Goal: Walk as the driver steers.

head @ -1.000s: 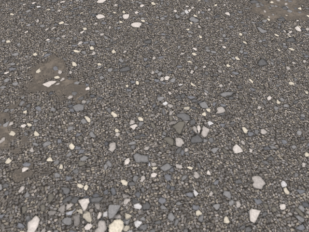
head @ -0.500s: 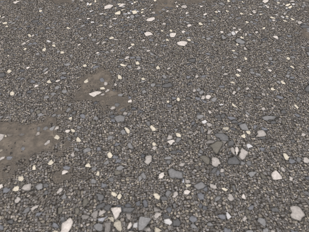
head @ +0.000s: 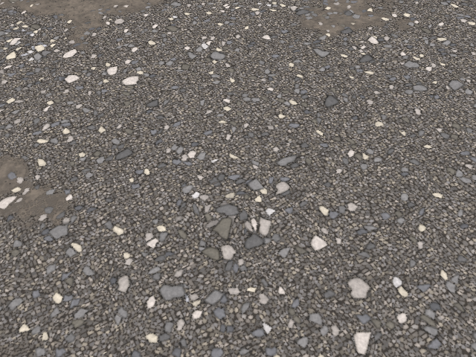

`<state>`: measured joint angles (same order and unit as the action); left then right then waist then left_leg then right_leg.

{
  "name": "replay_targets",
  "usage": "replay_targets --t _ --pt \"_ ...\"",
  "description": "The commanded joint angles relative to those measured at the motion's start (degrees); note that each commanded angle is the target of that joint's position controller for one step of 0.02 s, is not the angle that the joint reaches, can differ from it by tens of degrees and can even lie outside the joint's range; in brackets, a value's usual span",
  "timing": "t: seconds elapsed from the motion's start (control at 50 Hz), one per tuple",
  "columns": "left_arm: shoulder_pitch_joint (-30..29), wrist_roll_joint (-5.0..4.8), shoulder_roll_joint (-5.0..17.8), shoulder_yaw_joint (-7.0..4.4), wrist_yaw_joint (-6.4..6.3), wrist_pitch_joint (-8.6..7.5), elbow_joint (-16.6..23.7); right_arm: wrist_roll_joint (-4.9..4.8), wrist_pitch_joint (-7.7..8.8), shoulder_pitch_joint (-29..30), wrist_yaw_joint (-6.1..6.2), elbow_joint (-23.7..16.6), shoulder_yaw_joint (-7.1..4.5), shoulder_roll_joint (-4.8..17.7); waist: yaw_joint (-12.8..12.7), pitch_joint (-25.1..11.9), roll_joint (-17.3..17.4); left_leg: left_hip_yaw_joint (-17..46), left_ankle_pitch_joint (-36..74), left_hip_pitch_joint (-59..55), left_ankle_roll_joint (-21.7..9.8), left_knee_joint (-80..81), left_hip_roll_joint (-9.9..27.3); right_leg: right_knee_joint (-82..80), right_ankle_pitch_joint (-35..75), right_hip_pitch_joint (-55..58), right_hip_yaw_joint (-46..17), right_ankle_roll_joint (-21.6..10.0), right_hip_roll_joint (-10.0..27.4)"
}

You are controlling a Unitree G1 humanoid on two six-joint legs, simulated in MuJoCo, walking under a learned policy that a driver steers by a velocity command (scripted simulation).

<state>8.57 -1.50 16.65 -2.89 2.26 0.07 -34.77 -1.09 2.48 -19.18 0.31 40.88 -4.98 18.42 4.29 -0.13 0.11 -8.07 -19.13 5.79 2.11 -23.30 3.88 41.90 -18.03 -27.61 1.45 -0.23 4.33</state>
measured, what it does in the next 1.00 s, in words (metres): walks ahead: right foot, then left foot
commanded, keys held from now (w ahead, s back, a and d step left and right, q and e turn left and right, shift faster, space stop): w+e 0.18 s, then w+q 0.82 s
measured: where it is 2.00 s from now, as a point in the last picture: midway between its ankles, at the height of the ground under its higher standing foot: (207, 196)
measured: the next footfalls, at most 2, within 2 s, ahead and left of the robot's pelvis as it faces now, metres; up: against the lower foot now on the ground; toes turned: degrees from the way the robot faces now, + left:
right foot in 0.04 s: +0.10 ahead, -0.12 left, +0.00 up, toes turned -5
left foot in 0.56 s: +0.47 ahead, +0.02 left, +0.00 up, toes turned -3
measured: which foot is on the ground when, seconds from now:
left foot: down 0.00-0.04, up 0.06-0.54, down 0.56-1.00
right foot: up 0.00-0.02, down 0.04-0.58, up 0.60-0.98, down 1.00-1.00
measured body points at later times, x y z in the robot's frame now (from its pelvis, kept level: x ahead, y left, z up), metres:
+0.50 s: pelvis +0.24 -0.06 -0.01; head +0.28 -0.07 +0.44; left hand +0.29 +0.23 -0.12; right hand +0.45 -0.30 -0.09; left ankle +0.44 +0.04 -0.71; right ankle +0.06 -0.12 -0.73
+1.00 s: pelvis +0.56 -0.09 -0.01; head +0.58 -0.08 +0.44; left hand +0.74 +0.18 -0.07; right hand +0.65 -0.38 -0.12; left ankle +0.43 +0.02 -0.73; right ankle +0.71 -0.19 -0.74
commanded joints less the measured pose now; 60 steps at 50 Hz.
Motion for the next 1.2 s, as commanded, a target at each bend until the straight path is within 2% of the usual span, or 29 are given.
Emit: replay_targets --t 0.02,0.04,0.06,0.08,0.1,0.12,0.16,0.26,0.34,0.44,0.5,0.54,0.56,0.58,0.6,0.62,0.64,0.66,0.68,0.76,0.84,0.92,0.98,1.0,1.02,1.04,1.06,1.1,1.2 --pt "4.8 0.00 6.5 -2.58 -0.19 -0.59 1.9 -0.47 0.79 4.0 -0.55 -3.4 -2.12 8.7 -5.8 -0.6 4.0 4.7 2.0 10.4 -8.7 -0.1 10.3 -7.3 1.6 16.3 6.2 -2.7 -5.7" --pt "13.0 -0.53 9.9 -4.52 -0.73 -0.47 -0.1 0.56 1.01 3.2 -0.61 -3.3 -1.02 5.6 -9.5 -4.4 -1.0 -0.4 7.9 15.2 -6.0 -15.2 7.0 -9.5 0.9 27.3 2.6 -4.9 -5.7" --pt "18.9 -0.16 18.1 -6.14 -1.67 -0.78 0.0 2.61 1.67 5.6 -0.43 -7.4 0.66 0.3 -10.1 -5.3 -18.5 -2.5 -10.9 35.2 -0.2 -41.4 -0.7 -18.9 -3.9 38.0 -27.8 -13.3 9.7" --pt "18.4 0.11 18.1 -5.43 -0.93 -2.51 2.2 0.75 3.34 8.4 -0.24 -9.9 0.55 2.8 -11.1 -9.8 -15.4 10.5 -14.6 46.9 0.3 -52.0 -5.6 -30.4 -18.2 40.5 -51.7 -21.7 16.4" --pt "16.4 0.38 13.3 -4.03 -0.62 -3.62 1.8 -1.46 4.34 10.9 -0.63 -10.1 -0.28 6.4 -10.7 -4.7 -9.6 13.1 -9.7 51.5 -1.3 -54.1 -2.0 -31.3 -19.2 38.6 -46.9 -20.9 16.9" --pt "14.4 0.64 10.4 -3.09 -0.59 -4.12 1.7 -1.09 4.91 10.8 -0.77 -9.4 -0.28 7.1 -9.1 -1.8 -7.6 12.9 -4.2 49.7 -2.6 -50.9 0.1 -29.9 -14.3 34.1 -40.1 -18.8 14.7" --pt "8.7 1.28 8.0 -2.06 -1.00 -3.92 2.4 1.74 4.98 9.4 -0.59 -7.6 -0.47 6.6 -5.3 0.9 -4.8 13.1 3.4 41.9 -2.3 -42.2 2.5 -29.0 -0.8 24.8 -28.9 -15.5 9.3" --pt "9.3 1.26 7.7 -1.56 -2.60 -4.49 -0.5 1.73 3.19 11.2 -1.43 -4.8 0.96 2.8 -5.1 0.5 -3.6 9.4 16.9 36.3 0.5 -28.1 1.2 -30.4 23.2 22.3 -13.9 -12.6 5.0" --pt "13.1 1.12 8.7 -1.53 -3.05 -4.66 -3.8 0.24 3.30 19.5 -2.58 -6.0 2.38 0.5 -8.7 3.0 -4.7 7.2 27.8 31.9 -0.6 -14.1 -0.3 -32.8 21.7 21.7 -8.2 -9.9 4.2" --pt "15.6 1.10 9.3 -1.83 -2.85 -4.39 -7.2 -0.41 3.76 24.6 -4.56 -7.9 2.61 0.9 -9.8 6.1 -3.2 7.5 25.5 34.1 -4.5 -6.8 -1.7 -31.9 24.6 30.3 -6.1 -9.7 8.2" --pt "14.8 1.33 10.6 -2.18 -3.52 -3.47 -7.6 0.03 3.73 21.6 -5.12 -7.7 1.88 2.5 -7.4 1.8 -5.1 4.8 17.5 28.2 -7.6 -6.6 -5.8 -23.5 51.0 35.7 -3.1 -8.0 8.5" --pt "13.3 1.84 11.5 -2.21 -4.20 -2.33 -6.8 0.16 3.24 9.7 -4.39 -5.1 -0.12 6.1 -0.9 -6.5 -5.9 2.1 16.0 12.6 -10.6 -5.5 -9.7 -6.6 68.5 34.9 -0.2 -5.9 6.4" --pt "12.7 2.45 11.1 -1.79 -4.56 -2.49 -5.5 0.16 2.80 0.4 -3.57 -3.8 -1.15 8.8 3.5 -12.3 -3.6 10.5 19.0 -5.8 -13.7 -6.8 -4.1 7.9 58.0 22.0 0.3 -4.1 5.4" --pt "19.6 3.06 4.2 0.36 -3.56 -3.71 -3.9 0.39 2.73 -4.9 -3.36 -3.3 -2.56 14.5 0.0 -20.7 11.5 42.2 10.0 -30.5 -26.2 -6.4 12.6 34.6 11.5 -5.3 -0.3 1.6 -6.0" --pt "17.1 2.36 7.0 0.35 -2.64 -5.65 -4.2 -0.50 2.45 -6.0 -2.96 -2.7 -1.49 9.1 2.4 -25.4 8.6 55.0 3.4 -34.1 -26.3 2.5 14.7 40.4 -11.8 -12.4 -8.9 1.0 -8.7" --pt "9.9 -0.23 9.5 -0.43 -1.79 -6.98 -1.5 -0.27 2.06 -2.6 -2.33 -3.3 -0.98 7.8 2.7 -15.4 6.4 46.6 1.0 -26.9 -22.8 4.9 12.9 40.1 -8.0 -17.4 -10.3 0.2 -5.0" --pt "6.3 -0.20 9.1 0.04 -1.74 -7.90 -0.2 -0.08 1.83 1.1 -2.01 -4.2 -0.74 7.1 1.0 -9.0 0.8 40.5 4.1 -17.1 -21.1 6.5 10.9 35.5 -4.1 -16.8 -9.2 -0.4 -2.5" --pt "4.5 1.13 8.5 -0.08 -1.99 -8.23 0.2 0.17 1.74 3.9 -1.91 -4.7 -0.37 6.2 -1.2 -3.8 -2.6 36.4 10.0 -8.3 -20.2 8.0 8.5 30.4 -2.3 -14.9 -8.1 -0.1 -1.1" --pt "5.5 1.89 8.6 -0.39 -2.17 -7.85 0.3 0.89 1.87 5.5 -1.69 -5.5 0.01 5.5 -3.6 -2.2 -1.3 33.3 14.9 -2.2 -20.0 9.6 6.8 27.5 -0.8 -11.2 -8.0 0.3 0.3" --pt "7.0 2.95 5.7 0.47 -2.73 -5.89 0.4 0.37 1.97 6.9 -0.77 -5.0 -0.26 6.2 -6.1 0.2 2.2 25.6 23.8 10.8 -20.1 11.9 3.0 16.2 2.3 -6.3 -4.9 4.2 1.0" --pt "-3.1 2.60 3.1 1.54 -2.56 -6.26 2.7 -0.38 1.22 3.4 0.16 -3.3 -0.90 8.0 -1.8 0.5 3.3 21.7 17.5 15.4 -15.7 10.0 -1.3 -2.9 20.0 0.7 -3.6 5.4 -2.6" --pt "-6.1 1.06 5.9 0.28 -1.98 -6.92 3.5 -0.98 0.27 0.0 0.53 -2.0 -1.00 8.0 -1.0 -0.8 5.2 28.6 9.7 8.7 -13.4 4.8 1.4 -11.3 20.9 3.5 -6.8 4.5 -3.9" --pt "-0.4 0.85 8.0 -1.41 -1.92 -7.44 2.2 -0.38 -0.22 0.9 0.46 -2.4 -0.76 6.6 -4.8 -2.0 6.7 31.9 9.1 6.5 -10.9 -2.7 1.8 -14.6 14.4 11.3 -6.3 1.0 -3.7" --pt "4.9 1.44 9.6 -2.26 -2.26 -7.67 1.6 -0.03 -0.07 0.4 0.18 -2.8 0.15 3.9 -7.6 -5.9 5.1 29.5 8.7 8.8 -8.9 -11.2 -1.1 -15.4 12.3 20.5 -8.4 -1.5 -0.3" --pt "12.7 2.00 12.7 -3.05 -2.74 -7.46 1.1 1.19 0.11 -2.0 -0.09 -3.7 1.65 -0.7 -9.3 -14.0 -4.6 23.1 -5.8 15.8 -6.4 -28.7 -5.8 -15.6 8.2 34.4 -19.6 -4.9 10.8" --pt "15.4 2.52 16.3 -4.06 -2.06 -6.58 -1.1 -1.17 0.72 -7.9 -0.19 -5.9 2.02 -0.6 -5.9 -16.9 -24.0 17.5 -16.5 34.9 -4.2 -45.0 -9.4 -23.5 -10.1 44.7 -48.2 -13.4 20.9" --pt "12.8 1.88 10.6 -3.00 -1.78 -6.50 0.5 -1.74 0.46 -6.2 0.21 -4.1 0.77 5.3 -7.5 -11.0 -13.4 19.1 -11.5 39.6 -3.1 -51.6 -5.4 -26.0 -18.9 40.5 -47.8 -12.1 19.3" --pt "8.6 2.20 6.9 -1.80 -2.04 -6.11 0.6 -0.46 -0.19 2.0 0.29 -5.2 0.05 6.6 -7.8 -2.6 -4.1 16.6 -1.8 38.1 -2.2 -51.5 -2.0 -26.1 -4.5 29.4 -29.5 -9.1 14.2" --pt "7.0 1.92 5.3 -1.72 -2.33 -6.76 -2.4 -0.43 -1.34 4.6 -0.61 -6.6 0.28 2.4 -5.8 1.3 -6.5 14.2 3.9 34.8 -1.3 -43.5 1.5 -31.1 12.5 22.0 -12.3 -9.6 9.8"
Keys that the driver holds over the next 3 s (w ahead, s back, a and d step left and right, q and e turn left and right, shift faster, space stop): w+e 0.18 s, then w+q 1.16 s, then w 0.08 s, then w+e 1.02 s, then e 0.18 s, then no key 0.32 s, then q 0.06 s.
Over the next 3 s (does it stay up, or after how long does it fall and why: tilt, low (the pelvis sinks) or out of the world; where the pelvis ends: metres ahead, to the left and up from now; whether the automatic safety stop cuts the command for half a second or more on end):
stays up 1.44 0.15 0.00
